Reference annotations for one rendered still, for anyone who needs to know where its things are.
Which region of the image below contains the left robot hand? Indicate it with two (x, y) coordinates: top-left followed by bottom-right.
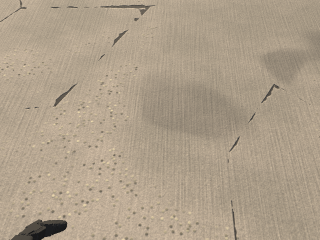
(11, 219), (67, 240)

